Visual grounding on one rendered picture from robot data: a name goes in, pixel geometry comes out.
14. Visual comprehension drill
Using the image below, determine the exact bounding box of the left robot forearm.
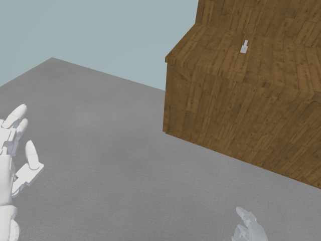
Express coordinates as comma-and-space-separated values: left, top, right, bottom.
0, 205, 21, 241

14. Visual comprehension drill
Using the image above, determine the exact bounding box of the left robot hand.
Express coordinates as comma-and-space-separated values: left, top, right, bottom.
0, 104, 44, 206

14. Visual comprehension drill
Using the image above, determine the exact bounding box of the right robot hand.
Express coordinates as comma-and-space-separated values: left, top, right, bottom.
231, 207, 268, 241

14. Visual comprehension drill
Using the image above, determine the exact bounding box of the tap lever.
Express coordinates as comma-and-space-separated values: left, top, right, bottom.
240, 40, 248, 53

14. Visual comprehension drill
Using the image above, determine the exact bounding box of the counter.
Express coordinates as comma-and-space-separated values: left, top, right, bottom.
163, 0, 321, 189

